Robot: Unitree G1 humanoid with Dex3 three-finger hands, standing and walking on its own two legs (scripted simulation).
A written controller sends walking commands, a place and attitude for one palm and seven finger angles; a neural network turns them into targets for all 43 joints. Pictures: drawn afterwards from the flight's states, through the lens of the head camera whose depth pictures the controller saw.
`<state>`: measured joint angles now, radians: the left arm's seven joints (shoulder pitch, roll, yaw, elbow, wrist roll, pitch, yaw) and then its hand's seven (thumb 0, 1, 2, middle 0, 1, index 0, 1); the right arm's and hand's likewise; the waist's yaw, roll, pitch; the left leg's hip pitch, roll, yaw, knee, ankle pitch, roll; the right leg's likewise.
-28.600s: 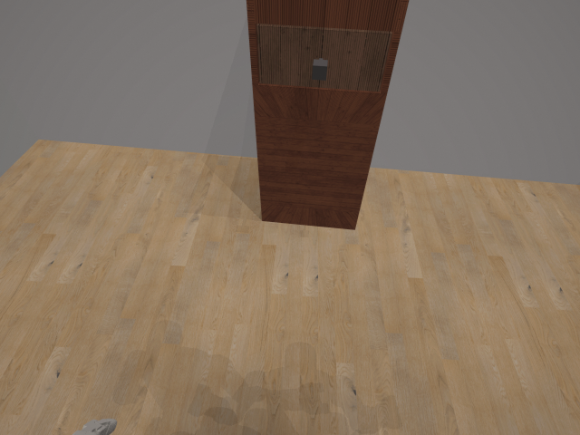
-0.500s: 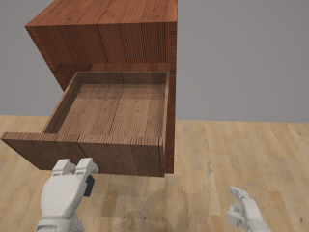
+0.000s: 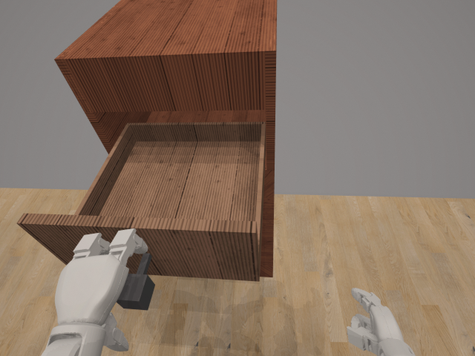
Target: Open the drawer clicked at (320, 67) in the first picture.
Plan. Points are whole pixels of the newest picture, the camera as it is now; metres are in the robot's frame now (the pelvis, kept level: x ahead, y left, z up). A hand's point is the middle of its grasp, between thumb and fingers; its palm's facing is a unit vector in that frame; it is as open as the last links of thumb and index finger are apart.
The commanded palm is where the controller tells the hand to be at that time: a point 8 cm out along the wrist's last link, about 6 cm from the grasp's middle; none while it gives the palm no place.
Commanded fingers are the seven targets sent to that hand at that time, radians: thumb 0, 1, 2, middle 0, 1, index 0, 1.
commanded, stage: lift the hand off the handle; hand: left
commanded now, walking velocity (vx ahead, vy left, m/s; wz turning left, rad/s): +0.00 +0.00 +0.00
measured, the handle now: (139, 278) +0.22 +0.21 +0.02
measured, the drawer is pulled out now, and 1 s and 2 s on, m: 0.30 0.30 0.30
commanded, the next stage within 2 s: draw the hand back to the body in 0.94 s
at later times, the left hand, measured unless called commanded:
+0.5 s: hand (103, 269) +0.20 +0.22 +0.11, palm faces +0.09 -0.15 -0.98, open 13.5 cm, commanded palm +0.16 +0.21 +0.19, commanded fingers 0.00 -0.50 0.30 -0.30 -1.20 -0.30 -1.20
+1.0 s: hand (91, 238) +0.21 +0.21 +0.18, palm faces +0.16 -0.13 -0.98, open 13.8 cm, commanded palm +0.17 +0.21 +0.23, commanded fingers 0.00 -0.50 0.30 -0.30 -1.20 -0.30 -1.20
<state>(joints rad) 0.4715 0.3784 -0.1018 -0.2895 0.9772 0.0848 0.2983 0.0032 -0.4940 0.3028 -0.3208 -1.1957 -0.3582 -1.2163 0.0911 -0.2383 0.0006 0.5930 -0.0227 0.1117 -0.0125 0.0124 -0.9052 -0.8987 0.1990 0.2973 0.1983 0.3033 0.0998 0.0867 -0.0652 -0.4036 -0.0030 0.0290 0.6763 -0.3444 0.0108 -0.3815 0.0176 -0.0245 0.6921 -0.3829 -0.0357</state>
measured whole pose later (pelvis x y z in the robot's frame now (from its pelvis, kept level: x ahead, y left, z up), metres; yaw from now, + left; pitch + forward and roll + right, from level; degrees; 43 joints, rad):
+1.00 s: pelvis +0.00 +0.00 +0.02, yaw +0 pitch -2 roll +0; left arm 0.33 0.52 -0.02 -0.59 0.82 0.20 -0.03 0.00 -0.50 0.30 -0.32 -1.20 -0.32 -1.20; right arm 0.02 -0.27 0.05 0.57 0.04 0.16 0.03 0.01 -0.91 -0.90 0.20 0.30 0.20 0.30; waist 0.11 0.14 -0.01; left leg -0.18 -0.01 0.02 0.45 -0.24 0.01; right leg -0.15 0.02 -0.03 0.45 -0.27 -0.03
